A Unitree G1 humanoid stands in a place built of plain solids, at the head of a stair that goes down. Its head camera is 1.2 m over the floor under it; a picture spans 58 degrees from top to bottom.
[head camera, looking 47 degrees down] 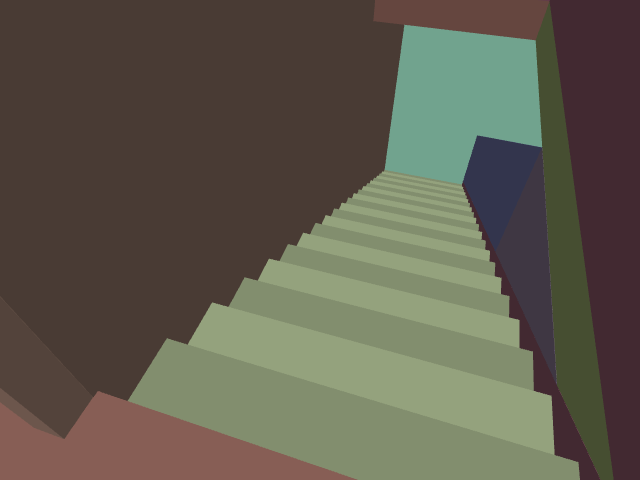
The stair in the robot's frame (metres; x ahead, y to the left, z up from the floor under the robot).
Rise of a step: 0.17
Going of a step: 0.29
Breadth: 1.38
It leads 17 degrees to the right of straight ahead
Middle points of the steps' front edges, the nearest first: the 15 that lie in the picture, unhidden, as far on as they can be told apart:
0.32 -0.02 0.00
0.60 -0.11 -0.17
0.87 -0.19 -0.34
1.14 -0.28 -0.52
1.41 -0.36 -0.69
1.69 -0.45 -0.87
1.96 -0.53 -1.04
2.23 -0.62 -1.21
2.50 -0.70 -1.39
2.78 -0.79 -1.56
3.05 -0.88 -1.73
3.32 -0.96 -1.91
3.59 -1.05 -2.08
3.87 -1.13 -2.25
4.14 -1.22 -2.43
